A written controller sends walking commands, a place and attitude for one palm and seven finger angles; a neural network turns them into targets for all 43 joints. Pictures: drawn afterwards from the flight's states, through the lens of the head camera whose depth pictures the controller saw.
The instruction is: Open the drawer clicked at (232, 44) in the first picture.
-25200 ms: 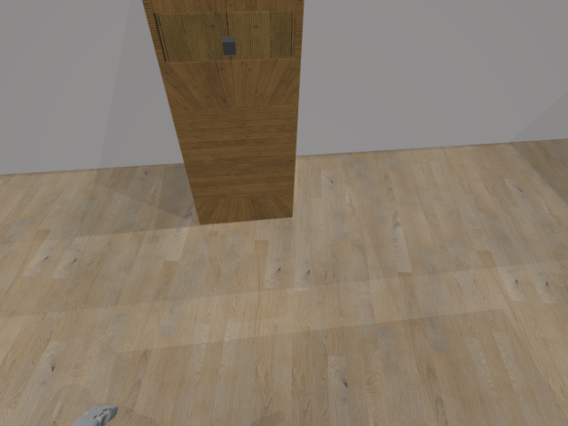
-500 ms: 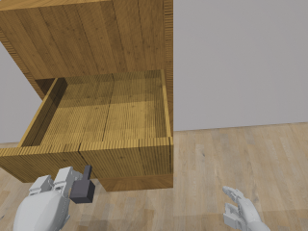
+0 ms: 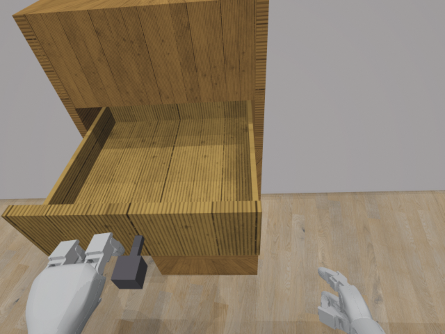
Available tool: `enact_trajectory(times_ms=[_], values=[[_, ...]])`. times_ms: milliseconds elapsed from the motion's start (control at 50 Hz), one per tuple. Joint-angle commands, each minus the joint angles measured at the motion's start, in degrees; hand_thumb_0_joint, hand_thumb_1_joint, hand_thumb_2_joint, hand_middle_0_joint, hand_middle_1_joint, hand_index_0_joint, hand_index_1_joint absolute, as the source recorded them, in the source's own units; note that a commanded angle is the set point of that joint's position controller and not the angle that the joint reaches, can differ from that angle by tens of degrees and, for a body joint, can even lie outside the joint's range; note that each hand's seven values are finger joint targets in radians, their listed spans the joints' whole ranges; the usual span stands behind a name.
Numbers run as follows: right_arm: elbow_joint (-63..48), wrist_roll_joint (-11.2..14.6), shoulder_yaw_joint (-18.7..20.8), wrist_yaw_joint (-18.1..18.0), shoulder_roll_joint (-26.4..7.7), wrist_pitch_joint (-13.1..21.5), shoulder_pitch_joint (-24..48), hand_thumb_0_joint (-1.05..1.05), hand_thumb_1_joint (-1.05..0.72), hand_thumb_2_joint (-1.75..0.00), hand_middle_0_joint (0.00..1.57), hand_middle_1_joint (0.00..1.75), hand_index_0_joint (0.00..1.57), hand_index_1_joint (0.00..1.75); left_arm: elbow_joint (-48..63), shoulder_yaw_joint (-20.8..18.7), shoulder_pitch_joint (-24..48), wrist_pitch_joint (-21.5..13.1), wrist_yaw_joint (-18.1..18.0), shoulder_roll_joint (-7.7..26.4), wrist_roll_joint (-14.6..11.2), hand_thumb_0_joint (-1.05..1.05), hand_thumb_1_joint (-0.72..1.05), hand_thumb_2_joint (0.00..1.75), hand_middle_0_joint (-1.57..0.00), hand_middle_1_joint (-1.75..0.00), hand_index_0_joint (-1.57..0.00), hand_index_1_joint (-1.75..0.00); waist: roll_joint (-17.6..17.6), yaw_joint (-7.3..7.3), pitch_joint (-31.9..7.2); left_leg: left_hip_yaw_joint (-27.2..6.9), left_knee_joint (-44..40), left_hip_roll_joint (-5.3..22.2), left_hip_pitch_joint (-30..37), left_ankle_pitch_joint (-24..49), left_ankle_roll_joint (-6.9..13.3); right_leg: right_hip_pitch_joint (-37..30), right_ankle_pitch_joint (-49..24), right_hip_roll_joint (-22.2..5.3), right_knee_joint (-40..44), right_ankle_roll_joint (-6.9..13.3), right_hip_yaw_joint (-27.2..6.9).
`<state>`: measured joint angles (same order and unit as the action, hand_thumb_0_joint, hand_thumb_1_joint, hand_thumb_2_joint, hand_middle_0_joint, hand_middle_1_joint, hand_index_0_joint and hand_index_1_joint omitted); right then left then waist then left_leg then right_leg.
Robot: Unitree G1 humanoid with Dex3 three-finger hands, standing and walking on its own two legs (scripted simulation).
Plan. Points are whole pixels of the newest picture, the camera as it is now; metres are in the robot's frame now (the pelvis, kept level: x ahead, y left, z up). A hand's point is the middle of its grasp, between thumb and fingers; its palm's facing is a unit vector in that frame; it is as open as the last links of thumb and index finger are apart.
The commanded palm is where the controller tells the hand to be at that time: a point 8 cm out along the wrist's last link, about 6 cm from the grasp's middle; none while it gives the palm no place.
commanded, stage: open the thumb to release the handle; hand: left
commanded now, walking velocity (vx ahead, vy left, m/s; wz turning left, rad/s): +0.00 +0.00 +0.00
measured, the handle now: (133, 260) +0.20 +0.17 +0.10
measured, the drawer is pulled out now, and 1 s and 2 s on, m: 0.28 0.28 0.28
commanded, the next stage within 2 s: lift the hand off the handle in 0.44 s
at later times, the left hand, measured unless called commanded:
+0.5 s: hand (74, 300) +0.14 +0.24 +0.08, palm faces +0.13 -0.13 -0.98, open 12.9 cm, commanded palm +0.10 +0.23 +0.14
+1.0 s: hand (94, 286) +0.16 +0.22 +0.09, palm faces +0.11 -0.15 -0.98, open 13.6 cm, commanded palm +0.13 +0.21 +0.16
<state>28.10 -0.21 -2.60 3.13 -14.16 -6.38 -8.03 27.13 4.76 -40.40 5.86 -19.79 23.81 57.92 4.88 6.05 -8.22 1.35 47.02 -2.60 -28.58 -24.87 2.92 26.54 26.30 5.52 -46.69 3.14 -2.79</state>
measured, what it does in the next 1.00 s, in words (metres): stands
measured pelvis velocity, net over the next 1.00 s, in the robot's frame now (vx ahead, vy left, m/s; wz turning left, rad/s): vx -0.02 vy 0.00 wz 0.04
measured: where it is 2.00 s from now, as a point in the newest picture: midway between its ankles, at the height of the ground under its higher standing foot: outside the picture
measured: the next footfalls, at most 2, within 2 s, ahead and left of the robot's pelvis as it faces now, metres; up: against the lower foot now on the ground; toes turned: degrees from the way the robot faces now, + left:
none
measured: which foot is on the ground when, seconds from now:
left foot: down 0.00-1.00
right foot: down 0.00-1.00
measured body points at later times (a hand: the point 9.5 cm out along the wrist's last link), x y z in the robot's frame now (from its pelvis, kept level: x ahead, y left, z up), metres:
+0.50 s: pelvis -0.01 +0.01 +0.01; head -0.01 -0.03 +0.46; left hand +0.13 +0.24 +0.14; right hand +0.22 -0.20 -0.08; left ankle -0.01 +0.09 -0.70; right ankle -0.03 -0.09 -0.70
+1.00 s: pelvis -0.02 +0.00 +0.01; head -0.03 -0.03 +0.46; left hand +0.15 +0.22 +0.14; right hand +0.21 -0.18 -0.08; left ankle -0.01 +0.09 -0.70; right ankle -0.03 -0.09 -0.70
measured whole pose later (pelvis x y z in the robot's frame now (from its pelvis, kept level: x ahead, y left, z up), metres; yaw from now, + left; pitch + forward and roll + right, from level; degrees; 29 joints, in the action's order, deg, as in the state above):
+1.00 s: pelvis -0.02 +0.00 +0.01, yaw +2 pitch +2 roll -1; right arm 32.3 0.3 -2.2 0.7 -13.2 -7.1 -6.4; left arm 21.8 9.0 -26.2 10.2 -12.1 22.2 55.9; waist 5.6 6.1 -4.9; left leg -0.5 41.4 -3.6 -23.3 -20.1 3.2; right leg 20.5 22.1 4.3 -40.6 2.7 -1.2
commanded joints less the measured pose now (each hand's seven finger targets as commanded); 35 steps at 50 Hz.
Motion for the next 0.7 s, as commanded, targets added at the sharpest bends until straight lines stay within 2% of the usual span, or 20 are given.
enact_trajectory(times_ms=[0, 20, 60, 80, 120, 140, 160, 220, 280, 320, 360, 400, 460, 500, 520, 540, 580, 600, 640, 680], values=[[-7.90, 0.37, 2.65, -2.15, -3.83, 3.28, 9.83, 0.00, -0.90, -0.90, 0.20, 0.30, 0.20, 0.30, 5.23, -9.78, 5.52, 0.17, -1.90, 6.77, -0.28, 0.00, 0.62, 0.78, -0.38, -1.32, -0.38, -1.32, -1.55, -0.03, -1.36, -4.12, -7.12, 1.28, 11.46, 14.87, -0.93, 1.70, -13.98, -2.92, 11.18, 0.04, -2.97], [-7.74, 0.94, 3.46, -2.46, -4.31, 3.16, 9.94, 0.00, -0.90, -0.90, 0.20, 0.30, 0.20, 0.30, 7.07, -8.60, 5.72, 0.67, -0.40, 5.69, -3.19, 0.00, 0.55, 0.75, -0.38, -1.31, -0.38, -1.31, 0.38, -0.34, -3.22, -4.34, -7.89, 1.51, 12.43, 17.79, -0.85, -0.83, -17.19, -2.90, 11.10, -0.29, -1.88], [-8.42, 1.18, 4.04, -3.05, -5.09, 3.13, 10.03, 0.00, -0.90, -0.90, 0.20, 0.30, 0.20, 0.30, 11.14, -5.48, 4.44, 1.69, 2.80, 4.36, -7.65, 0.00, 0.41, 0.69, -0.36, -1.30, -0.36, -1.30, -1.05, -0.99, -6.54, -4.32, -7.73, 1.40, 13.64, 22.86, -0.30, -4.47, -23.50, -3.75, 11.62, -1.39, -1.49], [-8.92, 1.40, 3.66, -3.26, -5.25, 3.24, 10.30, 0.00, -0.90, -0.90, 0.20, 0.30, 0.20, 0.30, 10.31, -5.44, 1.89, 2.26, 4.30, 4.41, -8.84, 0.00, 0.34, 0.66, -0.36, -1.29, -0.36, -1.29, -3.89, -1.41, -6.72, -4.59, -7.68, 1.73, 13.25, 23.84, -0.11, -5.17, -24.78, -3.83, 11.83, -1.62, -1.67], [-8.18, 0.92, 3.02, -3.79, -5.72, 2.89, 9.18, 0.00, -0.90, -0.90, 0.20, 0.30, 0.20, 0.30, 9.78, -6.48, 2.19, 1.22, 5.89, 7.54, -7.70, 0.00, 0.20, 0.60, -0.35, -1.27, -0.35, -1.27, -7.47, -1.43, -3.19, -3.92, -8.32, 1.82, 11.05, 23.07, -0.09, -4.25, -26.26, -4.07, 12.91, -2.22, -1.84], [-8.20, 0.43, 2.55, -3.86, -5.99, 2.84, 9.15, 0.00, -0.90, -0.90, 0.20, 0.30, 0.20, 0.30, 9.27, -7.94, 2.31, 0.47, 5.42, 9.23, -5.92, 0.00, 0.13, 0.57, -0.35, -1.27, -0.35, -1.27, -7.05, -0.90, -2.21, -3.70, -8.56, 1.95, 10.45, 22.96, -0.35, -3.63, -25.60, -4.08, 12.83, -2.16, -1.96], [-8.25, 0.07, 2.24, -3.67, -5.62, 2.92, 9.14, 0.00, -0.90, -0.90, 0.20, 0.30, 0.20, 0.30, 8.95, -6.89, 2.33, -0.35, 4.87, 8.05, -4.65, 0.00, 0.06, 0.54, -0.34, -1.26, -0.34, -1.26, -6.48, -0.68, -0.94, -3.71, -8.53, 1.99, 10.32, 23.21, -0.41, -2.60, -24.60, -4.00, 12.46, -1.92, -1.54], [-7.85, -0.21, 2.47, -3.21, -5.39, 3.29, 8.94, 0.00, -0.90, -0.90, 0.20, 0.30, 0.20, 0.30, 9.09, -9.67, 3.20, -2.61, 2.43, 9.52, -2.18, 0.00, -0.15, 0.45, -0.32, -1.24, -0.32, -1.24, -3.92, 0.35, -1.38, -3.94, -8.39, 2.40, 11.16, 22.93, -1.21, -1.18, -20.76, -3.57, 11.96, -0.89, -1.74], [-8.53, -0.38, 2.73, -2.79, -5.70, 3.63, 9.59, 0.00, -0.90, -0.90, 0.20, 0.30, 0.20, 0.30, 10.49, -12.62, 2.06, -3.93, -0.48, 11.03, -1.05, 0.00, -0.36, 0.36, -0.31, -1.22, -0.31, -1.22, 0.34, 1.28, -4.80, -4.27, -7.42, 2.19, 12.87, 22.86, -1.84, -0.59, -19.49, -3.11, 11.58, 0.04, -3.29], [-7.96, -0.56, 3.68, -2.45, -5.30, 3.47, 9.16, 0.00, -0.90, -0.90, 0.20, 0.30, 0.20, 0.30, 11.58, -10.81, 3.00, -4.35, -1.24, 8.45, -1.66, 0.00, -0.50, 0.30, -0.30, -1.20, -0.30, -1.20, 0.22, 0.50, -4.81, -4.43, -7.00, 1.83, 13.30, 22.22, -1.79, 0.49, -18.08, -3.13, 11.37, -0.08, -2.02], [-7.48, -0.65, 4.28, -2.36, -5.46, 3.34, 9.11, 0.00, -0.90, -0.90, 0.20, 0.30, 0.20, 0.30, 11.44, -9.48, 4.36, -4.09, -1.39, 6.91, -2.67, 0.00, -0.50, 0.30, -0.30, -1.20, -0.30, -1.20, -0.14, -0.47, -4.74, -5.03, -6.98, 1.88, 13.80, 21.97, -1.57, 1.59, -17.00, -2.95, 11.24, -0.36, -1.17], [-7.41, -0.38, 4.26, -2.25, -5.15, 3.49, 9.14, 0.00, -0.90, -0.90, 0.20, 0.30, 0.20, 0.30, 10.14, -7.75, 4.24, -3.20, -0.78, 5.23, -3.67, 0.00, -0.50, 0.30, -0.30, -1.20, -0.30, -1.20, -2.71, -1.03, -3.94, -5.22, -7.35, 1.91, 12.38, 18.76, -1.12, 1.81, -14.79, -3.01, 11.27, -0.69, -0.14], [-7.19, -0.06, 4.16, -2.85, -5.27, 2.87, 9.97, 0.00, -0.90, -0.90, 0.20, 0.30, 0.20, 0.30, 7.79, -6.19, 6.34, -1.95, 0.86, 5.32, -3.40, 0.00, -0.50, 0.30, -0.30, -1.20, -0.30, -1.20, -4.73, -1.26, -1.55, -4.81, -8.67, 1.71, 10.68, 15.15, -0.99, 1.89, -12.87, -3.10, 12.25, -1.00, -0.14], [-7.52, 0.06, 3.41, -2.95, -4.94, 2.79, 10.11, 0.00, -0.90, -0.90, 0.20, 0.30, 0.20, 0.30, 7.28, -6.26, 7.19, -0.91, 1.71, 6.08, -2.55, 0.00, -0.50, 0.30, -0.30, -1.20, -0.30, -1.20, -6.71, -0.75, -2.26, -4.53, -9.06, 1.76, 10.19, 13.71, -0.85, 0.85, -11.45, -3.40, 12.56, -1.04, -0.33], [-7.73, -0.17, 3.49, -2.21, -4.15, 2.76, 11.08, 0.00, -0.90, -0.90, 0.20, 0.30, 0.20, 0.30, 7.62, 6.36, 9.75, -0.24, 3.52, -4.25, -2.52, 0.00, -0.50, 0.30, -0.30, -1.20, -0.30, -1.20, -6.65, -2.35, 0.05, -4.84, -8.78, 1.45, 10.05, 13.78, -0.27, 2.35, -10.89, -3.83, 12.12, -1.08, 0.99], [-7.51, 0.23, 4.07, -2.16, -4.44, 2.82, 9.63, 0.00, -0.90, -0.90, 0.20, 0.30, 0.20, 0.30, 7.89, 3.17, 13.08, -0.65, 4.06, -0.21, -2.25, 0.00, -0.50, 0.30, -0.30, -1.20, -0.30, -1.20, -7.09, -2.59, 0.31, -5.40, -9.32, 2.23, 10.16, 13.12, -0.34, 3.32, -9.06, -3.60, 12.39, -1.04, 0.75], [-7.98, 0.17, 3.39, -2.56, -4.60, 2.95, 11.09, 0.00, -0.90, -0.90, 0.20, 0.30, 0.20, 0.30, 8.91, -0.26, 14.79, -0.46, 3.69, 4.15, -0.91, 0.00, -0.50, 0.30, -0.30, -1.20, -0.30, -1.20, -3.92, -1.15, -1.49, -5.36, -9.74, 2.50, 10.68, 11.92, -0.55, 2.17, -7.44, -3.05, 12.37, -0.38, -0.19], [-8.23, -0.27, 2.92, -2.43, -4.27, 3.22, 9.69, 0.00, -0.90, -0.90, 0.20, 0.30, 0.20, 0.30, 10.48, -0.19, 16.17, -0.69, 3.01, 4.71, 0.68, 0.00, -0.50, 0.30, -0.30, -1.20, -0.30, -1.20, -2.68, -0.45, -3.92, -5.02, -9.08, 2.24, 11.31, 12.45, -0.56, 2.32, -6.53, -3.67, 11.75, -0.33, 0.15], [-7.68, -0.57, 2.83, -2.50, -3.76, 3.46, 9.75, 0.00, -0.90, -0.90, 0.20, 0.30, 0.20, 0.30, 9.55, -2.27, 15.83, -1.44, 1.25, 5.98, 2.08, 0.00, -0.50, 0.30, -0.30, -1.20, -0.30, -1.20, -0.73, 0.60, -4.19, -4.95, -8.87, 2.02, 12.03, 14.73, -1.33, 2.05, -8.09, -3.04, 11.24, 0.43, -0.50], [-7.30, -0.33, 2.58, -2.02, -3.67, 3.57, 10.77, 0.00, -0.90, -0.90, 0.20, 0.30, 0.20, 0.30, 7.95, -4.21, 14.79, -1.01, -0.12, 6.55, 2.56, 0.00, -0.50, 0.30, -0.30, -1.20, -0.30, -1.20, -0.74, 0.62, -3.77, -5.32, -8.72, 2.10, 11.55, 15.22, -2.00, 1.85, -8.68, -2.37, 10.96, 1.03, -1.12]])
